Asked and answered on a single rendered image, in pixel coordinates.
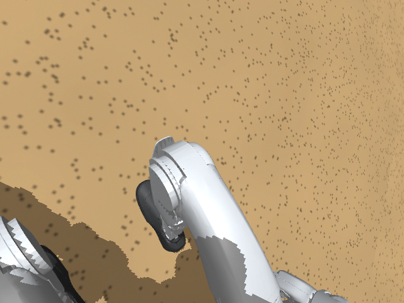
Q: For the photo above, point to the left robot foot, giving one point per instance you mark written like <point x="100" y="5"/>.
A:
<point x="63" y="276"/>

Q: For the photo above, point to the right robot arm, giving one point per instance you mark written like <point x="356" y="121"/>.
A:
<point x="324" y="296"/>

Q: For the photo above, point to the right robot hand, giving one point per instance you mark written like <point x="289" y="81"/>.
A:
<point x="293" y="288"/>

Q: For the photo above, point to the right robot foot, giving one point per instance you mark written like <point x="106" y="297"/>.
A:
<point x="152" y="216"/>

